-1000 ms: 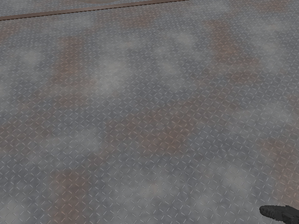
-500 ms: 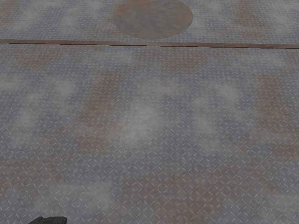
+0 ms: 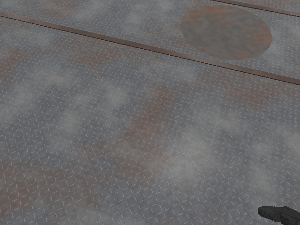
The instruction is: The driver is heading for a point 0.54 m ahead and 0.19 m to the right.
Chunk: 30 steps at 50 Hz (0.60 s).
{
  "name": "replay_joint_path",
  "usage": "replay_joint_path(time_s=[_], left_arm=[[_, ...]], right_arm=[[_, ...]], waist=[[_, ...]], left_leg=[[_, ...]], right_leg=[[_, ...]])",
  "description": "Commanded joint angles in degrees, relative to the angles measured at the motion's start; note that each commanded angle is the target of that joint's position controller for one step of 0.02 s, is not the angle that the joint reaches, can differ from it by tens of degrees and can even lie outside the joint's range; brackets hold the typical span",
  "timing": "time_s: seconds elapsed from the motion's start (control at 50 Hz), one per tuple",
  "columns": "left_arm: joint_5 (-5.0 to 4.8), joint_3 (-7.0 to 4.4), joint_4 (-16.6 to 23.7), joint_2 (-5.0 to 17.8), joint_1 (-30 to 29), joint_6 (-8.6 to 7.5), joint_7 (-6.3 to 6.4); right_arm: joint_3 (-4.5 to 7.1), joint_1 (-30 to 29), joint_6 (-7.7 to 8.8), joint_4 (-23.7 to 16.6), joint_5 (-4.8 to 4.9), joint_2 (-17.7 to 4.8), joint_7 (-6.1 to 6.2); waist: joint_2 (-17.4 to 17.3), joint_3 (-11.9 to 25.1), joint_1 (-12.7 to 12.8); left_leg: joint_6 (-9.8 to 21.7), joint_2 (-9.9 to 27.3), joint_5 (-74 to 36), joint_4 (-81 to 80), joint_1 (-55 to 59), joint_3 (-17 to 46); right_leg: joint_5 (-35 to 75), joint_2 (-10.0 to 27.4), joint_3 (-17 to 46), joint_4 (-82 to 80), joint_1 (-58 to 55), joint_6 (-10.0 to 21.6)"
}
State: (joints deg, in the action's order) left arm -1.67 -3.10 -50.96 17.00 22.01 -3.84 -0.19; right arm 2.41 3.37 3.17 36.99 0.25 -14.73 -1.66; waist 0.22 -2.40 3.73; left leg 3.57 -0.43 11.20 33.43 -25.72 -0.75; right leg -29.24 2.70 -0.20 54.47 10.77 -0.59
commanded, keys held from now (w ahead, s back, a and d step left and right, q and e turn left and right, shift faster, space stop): w+e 0.60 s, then no key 0.40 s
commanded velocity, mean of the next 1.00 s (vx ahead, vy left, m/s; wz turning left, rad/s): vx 0.40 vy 0.00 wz -0.34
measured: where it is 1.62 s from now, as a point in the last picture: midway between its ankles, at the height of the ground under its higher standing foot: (192, 202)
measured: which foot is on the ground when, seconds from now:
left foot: down 0.00-0.48, up 0.50-0.88, down 0.90-1.00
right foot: up 0.00-0.44, down 0.46-0.92, up 0.94-1.00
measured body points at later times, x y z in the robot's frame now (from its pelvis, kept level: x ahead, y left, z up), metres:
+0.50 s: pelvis +0.27 -0.05 -0.01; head +0.31 -0.07 +0.44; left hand +0.53 +0.14 -0.10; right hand +0.23 -0.34 -0.14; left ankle +0.10 +0.11 -0.68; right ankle +0.36 -0.16 -0.72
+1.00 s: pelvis +0.51 -0.09 +0.00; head +0.54 -0.09 +0.45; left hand +0.71 +0.12 -0.12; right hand +0.57 -0.39 -0.09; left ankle +0.65 -0.04 -0.72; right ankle +0.37 -0.16 -0.69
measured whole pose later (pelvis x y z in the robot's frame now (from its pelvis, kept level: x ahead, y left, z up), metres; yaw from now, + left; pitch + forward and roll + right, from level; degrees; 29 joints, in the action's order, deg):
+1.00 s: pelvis +0.51 -0.09 +0.00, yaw -25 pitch +1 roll +0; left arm -0.3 -2.6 -44.5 16.3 13.9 -0.3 0.9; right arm 1.7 5.8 4.2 43.5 -1.3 -13.7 -1.0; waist 1.6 -1.6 1.4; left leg 2.4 -1.2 5.7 30.2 -26.2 -0.4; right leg -34.1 -3.6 6.4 51.3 16.3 -1.4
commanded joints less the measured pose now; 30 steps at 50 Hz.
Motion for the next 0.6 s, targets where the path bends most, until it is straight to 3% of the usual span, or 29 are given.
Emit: replay_joint_path(time_s=[0.02, 0.04, 0.06, 0.1, 0.14, 0.18, 0.26, 0.36, 0.4, 0.42, 0.44, 0.46, 0.48, 0.5, 0.52, 0.54, 0.56, 0.58, 0.6], left_arm=[[-1.37, -1.13, 7.63, 7.69, -6.81, -2.77, 0.00], [-0.31, -1.37, 7.37, 7.22, -7.62, -2.33, 0.25], [0.01, -1.52, 6.65, 6.70, -5.71, -1.41, 0.23], [0.13, -1.19, 5.62, 4.02, -3.91, 0.05, 0.14], [0.16, -0.96, 6.54, 2.85, -5.23, 0.86, 0.31], [0.30, -0.94, 7.36, 2.65, -7.79, 1.02, 0.11], [0.62, -0.15, 9.73, 1.32, -15.23, 0.50, -1.34], [0.58, 0.12, 14.19, 1.73, -22.29, 0.71, -3.13], [0.62, -0.49, 15.39, 2.94, -21.57, 0.85, -3.72], [0.68, -1.17, 15.28, 4.14, -18.89, 1.06, -3.81], [0.57, -2.37, 14.05, 6.09, -12.66, 1.21, -3.66], [0.40, -4.27, 11.84, 9.36, -3.24, 1.40, -2.88], [0.39, -6.31, 10.92, 16.37, 3.02, 1.87, -1.61], [-0.04, -5.64, 12.45, 16.58, 1.31, 1.29, -1.74], [0.56, -4.27, 12.53, 12.06, 1.57, 0.85, -1.84], [0.77, -3.72, 12.48, 9.96, -0.73, 0.44, -1.69], [0.69, -3.22, 13.00, 8.47, -4.57, 0.32, -1.59], [1.15, -2.64, 13.92, 6.69, -7.65, 0.20, -1.34], [1.66, -2.36, 14.89, 6.04, -9.30, 0.21, -1.12]], right_arm=[[3.37, 16.01, 0.63, 2.21, 0.07, -9.86, 0.81], [2.59, 11.73, 0.88, 2.14, -0.27, -7.19, 0.69], [1.98, 9.53, 1.43, 1.98, -0.78, -5.14, 0.49], [2.22, 9.03, 2.67, 2.97, -0.86, -4.66, 0.34], [2.89, 8.81, 3.36, 4.40, -1.18, -6.65, 0.73], [3.00, 9.70, 3.56, 5.60, -1.37, -7.02, 1.20], [3.21, 11.10, 3.37, 7.16, -0.81, -8.85, 1.92], [3.87, 15.28, 1.40, 9.99, 0.38, -10.75, 2.32], [4.23, 14.83, 0.34, 10.02, 0.58, -12.09, 2.71], [4.46, 14.50, -0.22, 9.77, 0.61, -12.97, 3.05], [4.50, 14.07, -0.84, 9.52, 0.55, -13.33, 3.38], [4.13, 13.68, -0.98, 9.06, 0.59, -12.89, 3.76], [2.45, 17.56, -0.01, 6.64, -0.98, -7.98, 3.47], [0.74, 17.81, 2.27, 5.25, -1.20, -4.40, 2.46], [2.09, 10.99, 4.10, 3.94, 1.13, -9.45, 1.43], [1.88, 7.59, 5.02, 2.62, 2.16, -9.46, 1.15], [1.83, 7.17, 5.31, 2.91, 1.08, -8.84, 1.51], [2.37, 7.67, 4.90, 3.37, -0.11, -9.50, 1.87], [2.55, 8.55, 4.12, 3.51, -0.54, -9.39, 1.82]], waist=[[-5.88, 10.34, -9.46], [-5.59, 6.36, -7.28], [-7.24, 4.82, -5.04], [-5.70, 3.46, -3.68], [-4.48, 1.73, -2.77], [-3.55, 0.57, -3.37], [-2.51, -1.51, -6.02], [-1.90, -3.48, -8.08], [-3.47, -1.52, -6.56], [-4.66, 1.04, -4.79], [-4.99, 4.77, -1.24], [-3.50, 9.61, 3.73], [8.22, 16.51, 3.21], [12.48, 23.96, 0.49], [7.13, 21.17, 3.80], [4.71, 13.92, 2.81], [-0.04, 8.84, -0.11], [0.51, 6.60, -2.29], [1.60, 5.67, -3.85]], left_leg=[[12.40, 18.82, 4.99, -16.72, 35.10, 26.84], [10.62, 16.63, 2.06, -18.87, 27.52, 21.53], [9.47, 14.94, -1.97, -20.87, 22.43, 17.44], [8.79, 13.81, -8.45, -23.79, 17.72, 11.59], [9.52, 14.85, -10.79, -26.23, 16.03, 8.22], [8.68, 14.17, -13.86, -26.64, 17.25, 3.82], [6.34, 12.89, -14.84, -27.76, 18.36, -3.40], [4.91, 16.25, -20.40, -23.46, 29.53, -6.52], [3.58, 16.60, -36.51, -17.40, 32.37, -8.23], [2.82, 16.33, -46.89, -12.01, 33.21, -9.16], [1.82, 15.27, -53.59, -2.76, 31.92, -10.29], [-0.25, 13.07, -49.36, 10.42, 24.54, -11.41], [-3.81, 7.33, -20.61, 32.22, 2.31, -11.59], [-5.53, -3.53, 21.90, 46.19, -13.70, 0.21], [-3.97, 0.13, 19.34, 48.29, -20.06, 7.29], [-2.71, 2.61, 14.68, 44.97, -21.51, 6.38], [-2.65, 4.97, 11.08, 38.97, -18.93, 5.99], [-3.10, 6.61, 8.73, 34.29, -14.58, 5.94], [-3.71, 7.12, 7.44, 32.47, -11.14, 6.05]], right_leg=[[3.68, 2.81, 4.60, 18.00, 35.11, 1.65], [7.97, 4.34, 4.47, 14.66, 32.41, 1.34], [11.01, 5.52, 5.47, 12.98, 28.20, 1.11], [13.84, 5.64, 5.69, 10.95, 24.42, 0.84], [17.95, 5.64, 6.69, 7.78, 26.61, -0.24], [24.09, 5.01, 7.27, 2.26, 28.78, -0.58], [35.47, 3.47, 3.04, -11.55, 26.40, 0.45], [29.90, 2.45, -0.05, -18.67, 29.90, 3.13], [23.79, -0.21, -3.24, -19.38, 26.15, 5.09], [20.52, -2.48, -5.22, -18.89, 21.78, 6.25], [19.20, -5.13, -6.66, -19.65, 13.54, 7.76], [22.25, -6.41, -4.84, -23.01, -1.37, 10.13], [20.90, 7.07, 18.09, -23.40, -23.75, 17.77], [12.57, 16.95, 47.72, -34.43, -34.32, 26.24], [10.74, 15.82, 43.55, -37.29, -33.05, 22.97], [13.64, 13.65, 35.20, -37.35, -25.66, 20.56], [19.17, 11.02, 28.67, -37.81, -16.46, 18.63], [24.81, 9.26, 24.39, -38.80, -9.52, 17.68], [27.69, 7.87, 22.75, -40.19, -4.94, 17.68]])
